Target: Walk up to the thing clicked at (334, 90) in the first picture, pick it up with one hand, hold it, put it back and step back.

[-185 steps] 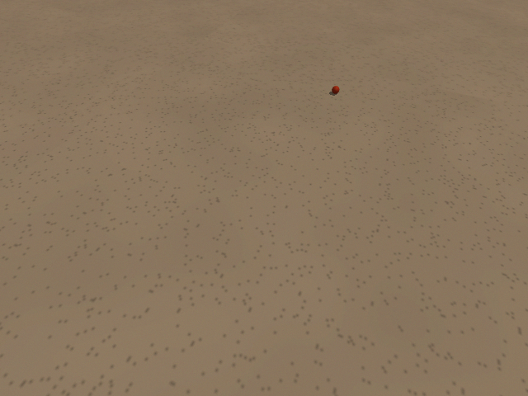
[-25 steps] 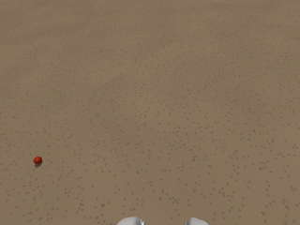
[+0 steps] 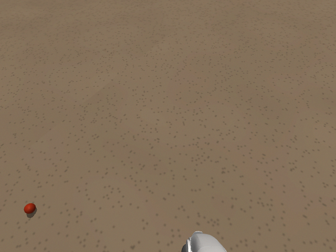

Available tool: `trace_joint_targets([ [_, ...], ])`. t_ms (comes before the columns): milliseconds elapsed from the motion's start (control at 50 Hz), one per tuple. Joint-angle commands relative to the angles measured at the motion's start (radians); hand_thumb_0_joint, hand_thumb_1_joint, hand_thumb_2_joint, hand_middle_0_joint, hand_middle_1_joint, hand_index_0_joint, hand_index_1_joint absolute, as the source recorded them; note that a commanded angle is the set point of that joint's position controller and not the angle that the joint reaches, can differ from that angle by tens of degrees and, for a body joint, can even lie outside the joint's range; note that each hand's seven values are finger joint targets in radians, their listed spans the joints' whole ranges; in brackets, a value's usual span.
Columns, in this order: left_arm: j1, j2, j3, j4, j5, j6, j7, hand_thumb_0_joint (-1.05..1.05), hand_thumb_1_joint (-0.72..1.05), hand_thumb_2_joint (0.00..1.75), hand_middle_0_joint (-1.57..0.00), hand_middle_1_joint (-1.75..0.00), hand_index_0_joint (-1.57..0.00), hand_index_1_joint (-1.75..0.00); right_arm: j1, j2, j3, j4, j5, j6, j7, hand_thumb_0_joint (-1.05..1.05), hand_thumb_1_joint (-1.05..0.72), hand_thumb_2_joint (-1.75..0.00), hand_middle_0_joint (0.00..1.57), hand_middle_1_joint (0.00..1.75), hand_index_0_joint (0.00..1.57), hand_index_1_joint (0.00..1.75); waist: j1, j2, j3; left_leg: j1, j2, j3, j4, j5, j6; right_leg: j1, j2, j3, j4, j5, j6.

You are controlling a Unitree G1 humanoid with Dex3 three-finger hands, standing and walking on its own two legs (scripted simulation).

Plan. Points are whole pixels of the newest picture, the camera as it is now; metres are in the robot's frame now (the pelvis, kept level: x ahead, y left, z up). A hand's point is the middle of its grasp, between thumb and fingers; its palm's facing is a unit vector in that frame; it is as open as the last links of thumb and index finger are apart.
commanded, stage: walk up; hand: left
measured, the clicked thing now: (29, 208) +0.49 +0.79 -0.72
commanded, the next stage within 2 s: none
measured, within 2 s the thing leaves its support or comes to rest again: neither
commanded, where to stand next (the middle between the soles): +0.11 +0.77 m, yaw -16 degrees
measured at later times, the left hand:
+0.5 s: hand out of the picture +0.12 +0.56 -0.13, palm faces -0.09 -0.79 -0.61, open 7.4 cm
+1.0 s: hand out of the picture +0.13 +0.79 -0.13, palm faces -0.13 -0.75 -0.65, open 7.4 cm
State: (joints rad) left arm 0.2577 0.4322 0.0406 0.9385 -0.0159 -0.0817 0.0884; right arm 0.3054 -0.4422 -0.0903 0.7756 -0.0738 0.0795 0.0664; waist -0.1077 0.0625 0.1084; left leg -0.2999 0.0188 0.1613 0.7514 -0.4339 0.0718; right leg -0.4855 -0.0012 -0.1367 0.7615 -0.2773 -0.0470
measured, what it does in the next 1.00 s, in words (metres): steps to the left: right foot, then left foot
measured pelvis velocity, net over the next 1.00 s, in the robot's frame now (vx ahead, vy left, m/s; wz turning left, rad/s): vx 0.02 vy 0.45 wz -0.12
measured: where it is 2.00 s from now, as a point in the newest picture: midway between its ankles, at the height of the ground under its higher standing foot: outside the picture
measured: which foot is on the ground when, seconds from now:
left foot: down 0.00-0.02, up 0.04-0.32, down 0.34-0.64, up 0.66-0.96, down 0.98-1.00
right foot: up 0.00-0.00, down 0.02-0.36, up 0.38-0.62, down 0.64-1.00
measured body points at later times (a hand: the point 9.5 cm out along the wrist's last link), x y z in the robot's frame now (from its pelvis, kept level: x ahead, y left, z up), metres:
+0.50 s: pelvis +0.03 +0.23 -0.02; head +0.06 +0.21 +0.43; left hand +0.13 +0.60 -0.09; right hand +0.08 -0.11 -0.12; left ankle +0.05 +0.34 -0.71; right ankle +0.08 +0.08 -0.66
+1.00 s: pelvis +0.02 +0.45 -0.04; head +0.06 +0.42 +0.41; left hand +0.13 +0.82 -0.09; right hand +0.11 +0.09 -0.14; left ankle +0.06 +0.62 -0.72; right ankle +0.10 +0.20 -0.71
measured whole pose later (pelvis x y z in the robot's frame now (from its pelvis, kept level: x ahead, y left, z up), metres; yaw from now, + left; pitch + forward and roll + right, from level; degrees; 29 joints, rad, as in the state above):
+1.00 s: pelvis +0.02 +0.45 -0.04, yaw -7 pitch -1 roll +0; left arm 0.31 0.51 0.08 0.83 0.05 -0.06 0.10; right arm 0.21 -0.51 -0.15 0.69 -0.07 0.10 0.10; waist 0.00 0.08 0.11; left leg -0.45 0.09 -0.04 0.97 -0.53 -0.03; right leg -0.59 -0.20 0.10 0.90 -0.33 -0.02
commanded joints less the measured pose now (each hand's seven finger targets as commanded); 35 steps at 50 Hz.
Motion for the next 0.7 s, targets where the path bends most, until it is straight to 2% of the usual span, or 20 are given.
trace_joint_targets([
  [0, 0.336, 0.379, 0.126, -0.025, 0.034, -0.006, 0.065, 0.0, 0.9, 0.9, -0.2, -0.3, -0.2, -0.3, -0.049, -0.12, -0.026, -0.167, 0.014, -0.025, -0.008, 0.0, -0.9, -0.9, 0.2, 0.3, 0.2, 0.3, 0.18, -0.188, -0.278, -0.443, 0.036, -0.181, 0.407, -0.14, -0.08, 0.662, -0.41, 0.656, -0.365, -0.017, -0.135],
  [20, 0.214, 0.384, 0.118, -0.07, 0.024, 0.0, 0.065, 0.0, 0.9, 0.9, -0.2, -0.3, -0.2, -0.3, -0.033, -0.208, -0.058, -0.146, 0.003, -0.002, -0.019, 0.0, -0.9, -0.9, 0.2, 0.3, 0.2, 0.3, 0.144, -0.011, -0.223, -0.44, 0.048, -0.28, 0.544, -0.146, -0.1, 0.459, -0.51, 0.795, -0.436, -0.21, -0.255],
  [40, 0.147, 0.379, 0.118, -0.102, 0.018, -0.003, 0.067, 0.0, 0.9, 0.9, -0.2, -0.3, -0.2, -0.3, -0.061, -0.247, -0.077, -0.142, -0.001, 0.004, -0.023, 0.0, -0.9, -0.9, 0.2, 0.3, 0.2, 0.3, 0.135, 0.014, -0.158, -0.434, 0.078, -0.303, 0.62, -0.108, -0.096, 0.333, -0.511, 0.784, -0.459, -0.279, -0.302],
  [100, 0.049, 0.338, 0.109, -0.127, 0.029, -0.012, 0.051, 0.0, 0.9, 0.9, -0.2, -0.3, -0.2, -0.3, -0.018, -0.254, -0.09, -0.106, 0.004, 0.002, -0.006, 0.0, -0.9, -0.9, 0.2, 0.3, 0.2, 0.3, 0.074, -0.063, -0.081, -0.371, 0.094, -0.323, 0.573, 0.01, -0.074, 0.141, -0.344, 0.498, -0.39, -0.239, -0.19],
  [140, 0.016, 0.34, 0.119, -0.141, 0.044, -0.014, 0.037, 0.0, 0.9, 0.9, -0.2, -0.3, -0.2, -0.3, 0.014, -0.232, -0.091, -0.087, 0.0, 0.01, 0.018, 0.0, -0.9, -0.9, 0.2, 0.3, 0.2, 0.3, 0.056, -0.158, -0.082, -0.286, 0.1, -0.283, 0.507, 0.03, -0.072, 0.038, -0.294, 0.38, -0.347, -0.229, -0.163],
  [260, 0.039, 0.4, 0.148, -0.141, 0.065, -0.012, 0.023, 0.0, 0.9, 0.9, -0.2, -0.3, -0.2, -0.3, -0.038, -0.217, -0.103, -0.107, 0.006, 0.008, 0.045, 0.0, -0.9, -0.9, 0.2, 0.3, 0.2, 0.3, 0.097, -0.247, -0.1, -0.159, 0.061, -0.143, 0.213, -0.08, -0.063, -0.06, -0.25, 0.339, -0.263, -0.308, -0.169],
  [280, 0.03, 0.402, 0.146, -0.141, 0.062, -0.008, 0.023, 0.0, 0.9, 0.9, -0.2, -0.3, -0.2, -0.3, -0.003, -0.22, -0.108, -0.096, 0.005, 0.005, 0.044, 0.0, -0.9, -0.9, 0.2, 0.3, 0.2, 0.3, 0.082, -0.223, -0.11, -0.103, 0.044, -0.114, 0.161, -0.042, -0.061, -0.09, -0.244, 0.329, -0.23, -0.296, -0.158],
  [300, -0.023, 0.387, 0.134, -0.152, 0.063, -0.003, 0.026, 0.0, 0.9, 0.9, -0.2, -0.3, -0.2, -0.3, 0.085, -0.226, -0.118, -0.078, -0.003, 0.0, 0.037, 0.0, -0.9, -0.9, 0.2, 0.3, 0.2, 0.3, 0.012, -0.178, -0.14, 0.023, 0.038, -0.119, 0.058, 0.015, -0.048, -0.161, -0.225, 0.289, -0.13, -0.272, -0.119],
  [320, -0.028, 0.317, 0.114, -0.151, 0.063, 0.004, 0.028, 0.0, 0.9, 0.9, -0.2, -0.3, -0.2, -0.3, 0.175, -0.244, -0.129, -0.049, -0.015, -0.012, 0.028, 0.0, -0.9, -0.9, 0.2, 0.3, 0.2, 0.3, -0.046, -0.025, -0.161, 0.14, 0.018, -0.166, -0.092, -0.047, -0.041, -0.253, -0.133, 0.208, 0.103, -0.284, -0.066],
  [340, -0.034, 0.2, 0.081, -0.167, 0.041, 0.009, 0.036, 0.0, 0.9, 0.9, -0.2, -0.3, -0.2, -0.3, 0.166, -0.37, -0.145, -0.075, -0.028, -0.025, 0.015, 0.0, -0.9, -0.9, 0.2, 0.3, 0.2, 0.3, -0.057, 0.365, -0.078, 0.069, 0.26, -0.622, -0.374, -0.14, 0.027, -0.459, 0.104, 0.07, 0.426, -0.415, 0.004],
  [360, -0.102, 0.243, 0.078, -0.165, 0.036, 0.002, 0.064, 0.0, 0.9, 0.9, -0.2, -0.3, -0.2, -0.3, 0.024, -0.43, -0.144, -0.093, 0.002, -0.033, -0.002, 0.0, -0.9, -0.9, 0.2, 0.3, 0.2, 0.3, -0.029, 0.369, -0.009, -0.081, 0.323, -0.823, -0.497, -0.186, 0.131, -0.42, 0.051, 0.216, 0.497, -0.395, -0.026],
  [400, -0.029, 0.268, 0.084, -0.088, 0.011, -0.001, 0.052, 0.0, 0.9, 0.9, -0.2, -0.3, -0.2, -0.3, -0.052, -0.3, -0.115, -0.131, -0.006, -0.036, -0.013, 0.0, -0.9, -0.9, 0.2, 0.3, 0.2, 0.3, 0.013, 0.065, 0.013, -0.054, 0.254, -0.595, -0.346, -0.014, 0.096, -0.393, 0.02, 0.221, 0.501, -0.25, -0.003],
  [460, 0.104, 0.276, 0.079, -0.023, -0.004, -0.004, 0.038, 0.0, 0.9, 0.9, -0.2, -0.3, -0.2, -0.3, -0.086, -0.251, -0.101, -0.154, 0.003, -0.043, -0.021, 0.0, -0.9, -0.9, 0.2, 0.3, 0.2, 0.3, 0.048, 0.178, -0.106, 0.089, 0.207, -0.422, -0.204, 0.423, 0.131, -0.241, -0.02, 0.116, 0.392, -0.193, 0.012],
  [540, 0.133, 0.221, 0.071, -0.063, -0.007, -0.002, 0.032, 0.0, 0.9, 0.9, -0.2, -0.3, -0.2, -0.3, -0.078, -0.214, -0.083, -0.185, -0.012, -0.024, -0.018, 0.0, -0.9, -0.9, 0.2, 0.3, 0.2, 0.3, 0.073, 0.159, -0.092, -0.004, 0.203, -0.335, -0.176, 0.585, 0.137, 0.001, -0.036, 0.064, 0.113, -0.123, 0.0],
  [580, 0.285, 0.235, 0.089, -0.04, 0.004, -0.005, 0.041, 0.0, 0.9, 0.9, -0.2, -0.3, -0.2, -0.3, -0.156, -0.179, -0.069, -0.227, -0.002, -0.013, -0.011, 0.0, -0.9, -0.9, 0.2, 0.3, 0.2, 0.3, 0.179, 0.049, -0.146, -0.158, 0.123, -0.229, 0.009, 0.562, 0.048, 0.328, -0.04, 0.092, -0.195, 0.109, -0.024],
  [600, 0.341, 0.301, 0.115, -0.05, 0.024, -0.007, 0.052, 0.0, 0.9, 0.9, -0.2, -0.3, -0.2, -0.3, -0.091, -0.133, -0.054, -0.229, 0.012, -0.014, -0.009, 0.0, -0.9, -0.9, 0.2, 0.3, 0.2, 0.3, 0.207, -0.087, -0.179, -0.271, 0.061, -0.203, 0.202, 0.423, -0.021, 0.474, -0.127, 0.287, -0.285, 0.074, -0.036],
  [620, 0.313, 0.359, 0.127, -0.101, 0.037, -0.006, 0.059, 0.0, 0.9, 0.9, -0.2, -0.3, -0.2, -0.3, 0.001, -0.106, -0.046, -0.23, 0.012, -0.013, -0.007, 0.0, -0.9, -0.9, 0.2, 0.3, 0.2, 0.3, 0.16, -0.219, -0.251, -0.474, 0.003, -0.227, 0.388, -0.161, -0.092, 0.633, -0.422, 0.701, -0.316, 0.083, -0.14],
  [640, 0.227, 0.368, 0.123, -0.135, 0.032, 0.001, 0.064, 0.0, 0.9, 0.9, -0.2, -0.3, -0.2, -0.3, -0.001, -0.2, -0.077, -0.213, -0.004, 0.006, -0.024, 0.0, -0.9, -0.9, 0.2, 0.3, 0.2, 0.3, 0.144, -0.041, -0.233, -0.476, 0.016, -0.317, 0.548, -0.183, -0.093, 0.474, -0.531, 0.799, -0.355, 0.016, -0.27],
  [660, 0.172, 0.359, 0.122, -0.155, 0.025, -0.003, 0.068, 0.0, 0.9, 0.9, -0.2, -0.3, -0.2, -0.3, -0.041, -0.226, -0.089, -0.214, -0.006, 0.014, -0.032, 0.0, -0.9, -0.9, 0.2, 0.3, 0.2, 0.3, 0.132, -0.003, -0.18, -0.458, 0.032, -0.35, 0.634, -0.149, -0.084, 0.339, -0.541, 0.789, -0.389, -0.045, -0.307],
  [680, 0.137, 0.335, 0.111, -0.166, 0.025, -0.008, 0.066, 0.0, 0.9, 0.9, -0.2, -0.3, -0.2, -0.3, -0.074, -0.238, -0.099, -0.211, -0.007, 0.012, -0.026, 0.0, -0.9, -0.9, 0.2, 0.3, 0.2, 0.3, 0.128, 0.018, -0.111, -0.432, 0.057, -0.369, 0.658, -0.083, -0.082, 0.23, -0.48, 0.701, -0.387, -0.09, -0.287],
])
